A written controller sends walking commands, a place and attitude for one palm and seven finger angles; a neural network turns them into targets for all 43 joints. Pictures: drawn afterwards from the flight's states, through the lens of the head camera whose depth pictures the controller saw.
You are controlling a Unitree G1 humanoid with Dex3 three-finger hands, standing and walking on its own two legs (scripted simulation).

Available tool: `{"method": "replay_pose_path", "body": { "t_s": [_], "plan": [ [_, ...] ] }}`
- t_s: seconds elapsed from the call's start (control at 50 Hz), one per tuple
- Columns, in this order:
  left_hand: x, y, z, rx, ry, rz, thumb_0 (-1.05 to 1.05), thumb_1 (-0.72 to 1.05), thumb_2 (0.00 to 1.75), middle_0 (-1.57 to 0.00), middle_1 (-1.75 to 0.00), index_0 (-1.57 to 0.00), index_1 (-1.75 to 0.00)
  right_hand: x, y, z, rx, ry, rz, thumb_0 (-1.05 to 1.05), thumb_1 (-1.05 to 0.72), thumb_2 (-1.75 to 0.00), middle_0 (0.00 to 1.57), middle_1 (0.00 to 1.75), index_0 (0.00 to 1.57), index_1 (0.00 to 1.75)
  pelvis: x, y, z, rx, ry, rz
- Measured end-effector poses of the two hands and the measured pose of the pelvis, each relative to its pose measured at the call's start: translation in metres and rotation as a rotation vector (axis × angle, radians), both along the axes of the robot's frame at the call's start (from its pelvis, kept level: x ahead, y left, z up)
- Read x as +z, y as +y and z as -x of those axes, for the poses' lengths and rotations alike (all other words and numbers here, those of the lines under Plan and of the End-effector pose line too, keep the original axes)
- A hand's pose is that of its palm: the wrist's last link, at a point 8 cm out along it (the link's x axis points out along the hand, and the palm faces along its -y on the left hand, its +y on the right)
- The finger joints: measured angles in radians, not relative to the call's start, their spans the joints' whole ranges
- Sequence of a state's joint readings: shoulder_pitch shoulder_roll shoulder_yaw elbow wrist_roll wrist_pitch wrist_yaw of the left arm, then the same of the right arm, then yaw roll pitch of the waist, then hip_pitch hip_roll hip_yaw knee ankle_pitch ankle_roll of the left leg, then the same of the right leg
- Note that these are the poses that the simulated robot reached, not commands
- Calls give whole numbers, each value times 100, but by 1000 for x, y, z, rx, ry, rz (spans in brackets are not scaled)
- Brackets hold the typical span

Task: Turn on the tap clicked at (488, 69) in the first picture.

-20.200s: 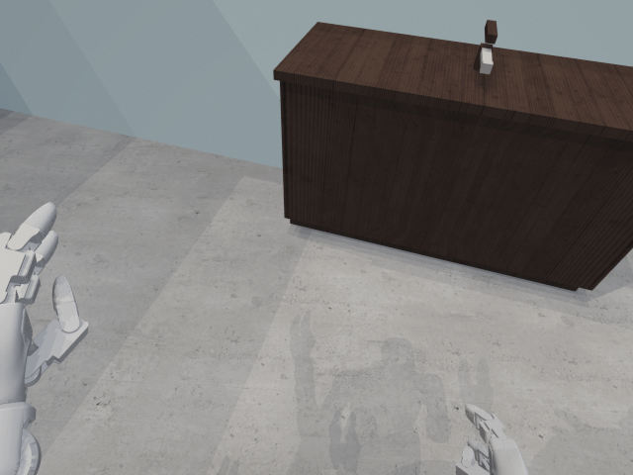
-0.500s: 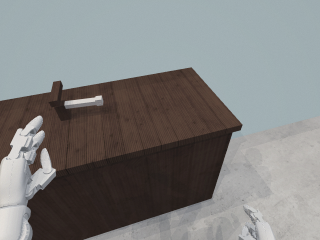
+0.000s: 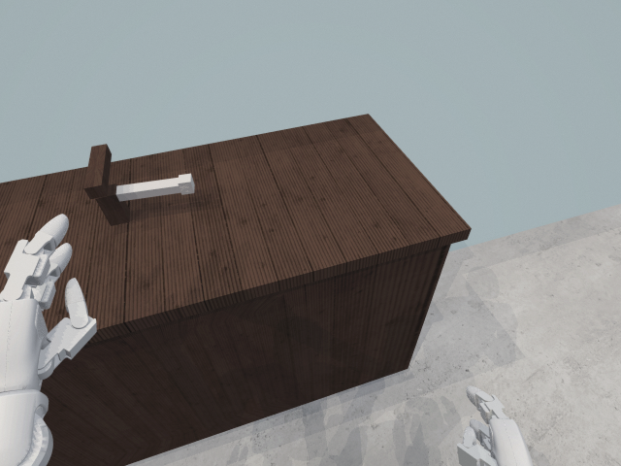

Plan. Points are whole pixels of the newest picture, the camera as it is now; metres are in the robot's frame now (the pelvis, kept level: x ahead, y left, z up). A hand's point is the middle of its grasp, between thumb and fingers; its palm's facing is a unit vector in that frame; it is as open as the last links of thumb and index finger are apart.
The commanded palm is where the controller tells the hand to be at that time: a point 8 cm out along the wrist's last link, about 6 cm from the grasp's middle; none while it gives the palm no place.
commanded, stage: step back with the hand held close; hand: left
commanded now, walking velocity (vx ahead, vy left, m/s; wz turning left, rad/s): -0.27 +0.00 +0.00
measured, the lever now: (186, 184) +0.59 +0.30 +0.03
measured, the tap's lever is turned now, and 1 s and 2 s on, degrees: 83 83 83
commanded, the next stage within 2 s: stop stepping back and stand still in 1.10 s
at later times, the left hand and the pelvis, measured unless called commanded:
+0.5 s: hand (11, 393) +0.14 +0.28 +0.15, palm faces +0.44 -0.80 -0.41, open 7.4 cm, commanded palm +0.08 +0.31 +0.17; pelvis -0.07 +0.03 -0.01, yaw +1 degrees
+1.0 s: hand out of the picture +0.01 +0.29 +0.16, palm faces +0.49 -0.81 -0.33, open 7.4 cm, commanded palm -0.03 +0.32 +0.17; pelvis -0.17 +0.03 -0.02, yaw +4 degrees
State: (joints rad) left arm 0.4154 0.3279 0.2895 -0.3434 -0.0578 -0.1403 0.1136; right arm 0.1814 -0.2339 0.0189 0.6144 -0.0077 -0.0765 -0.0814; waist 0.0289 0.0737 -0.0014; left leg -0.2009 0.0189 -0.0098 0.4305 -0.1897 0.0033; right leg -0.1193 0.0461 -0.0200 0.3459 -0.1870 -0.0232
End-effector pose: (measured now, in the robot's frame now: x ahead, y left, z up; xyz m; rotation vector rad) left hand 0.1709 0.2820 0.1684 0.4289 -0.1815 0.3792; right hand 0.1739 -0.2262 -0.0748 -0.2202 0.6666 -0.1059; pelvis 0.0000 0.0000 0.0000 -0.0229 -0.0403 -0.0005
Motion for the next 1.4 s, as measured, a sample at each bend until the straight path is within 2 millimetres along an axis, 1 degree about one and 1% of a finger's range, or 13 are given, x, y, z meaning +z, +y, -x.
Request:
{"method": "replay_pose_path", "body": {
  "t_s": [0.12, 0.24, 0.48, 0.62, 0.78, 0.88, 0.98, 1.04, 1.12, 1.2, 1.28, 1.34, 1.4],
  "plan": [
    [-5, 6, 5, -33, 50, -19, 1, 89, 90, -21, -30, -21, -30, -2, -3, 17, -56, 40, 28, 2, -90, -90, 21, 30, 20, 30, -1, 13, 9, -9, 21, -6],
    [-2, 20, 20, -33, 28, -44, 1, 89, 90, -21, -30, -22, -30, 0, 5, 34, -69, 46, 40, 2, -90, -90, 21, 30, 20, 30, -3, 23, 26, -11, 22, -3],
    [-2, 36, 67, 9, -69, -84, 1, 89, 90, -21, -30, -21, -30, -4, 28, 65, -13, 13, 38, 1, -90, -90, 21, 30, 20, 30, -13, 31, 68, 22, 6, 6],
    [-2, 33, 100, 28, -124, -58, 1, 89, 90, -21, -30, -21, -30, -10, 30, 85, 20, 15, 45, 2, -90, -90, 21, 30, 20, 30, -20, 28, 90, 30, -2, 15],
    [3, 37, 123, -10, -180, -69, 1, 88, 90, -21, -30, -21, -30, -9, 30, 121, -2, 17, 75, 2, -90, -90, 21, 30, 20, 30, -23, 33, 123, 46, -7, 35],
    [13, 44, 157, 23, -213, -127, 1, 88, 90, -21, -30, -22, -30, -15, 34, 141, 20, 17, 55, 2, -90, -90, 21, 30, 20, 30, -28, 26, 142, 92, 8, 36],
    [2, 41, 195, 58, -162, -49, 1, 89, 90, -21, -30, -21, -30, -18, 40, 161, 45, 58, 35, 2, -90, -90, 21, 30, 20, 30, -22, 29, 167, 72, 3, 24],
    [-4, 43, 208, 48, -139, 6, 1, 89, 90, -21, -30, -21, -30, -9, 47, 176, 69, 80, 63, 2, -90, -90, 21, 30, 20, 30, -15, 34, 180, 69, 16, -5],
    [-5, 55, 219, 20, -161, -15, 1, 88, 90, -21, -30, -21, -30, -4, 54, 189, 68, 32, 85, 2, -90, -90, 21, 30, 20, 30, -22, 42, 211, 76, 27, 2],
    [1, 59, 240, 16, -142, -28, 1, 89, 90, -21, -30, -21, -30, 6, 62, 213, 56, -20, 49, 2, -90, -90, 21, 30, 20, 30, -16, 42, 241, 48, 14, 8],
    [10, 48, 266, -3, -148, -6, 1, 89, 90, -21, -30, -21, -30, 12, 64, 246, 44, -37, 12, 1, -90, -90, 21, 30, 20, 30, -10, 40, 265, 11, 21, 23],
    [10, 38, 285, -7, -129, 11, 1, 89, 90, -21, -30, -21, -30, 12, 60, 273, 38, -32, -7, 1, -90, -90, 21, 30, 20, 30, -7, 35, 282, 8, 34, 17],
    [6, 28, 302, -21, -108, -5, 1, 89, 90, -21, -30, -21, -30, 2, 50, 298, 37, -11, -5, 1, -90, -90, 21, 30, 20, 30, -11, 29, 304, -20, 47, -11]
  ]
}}
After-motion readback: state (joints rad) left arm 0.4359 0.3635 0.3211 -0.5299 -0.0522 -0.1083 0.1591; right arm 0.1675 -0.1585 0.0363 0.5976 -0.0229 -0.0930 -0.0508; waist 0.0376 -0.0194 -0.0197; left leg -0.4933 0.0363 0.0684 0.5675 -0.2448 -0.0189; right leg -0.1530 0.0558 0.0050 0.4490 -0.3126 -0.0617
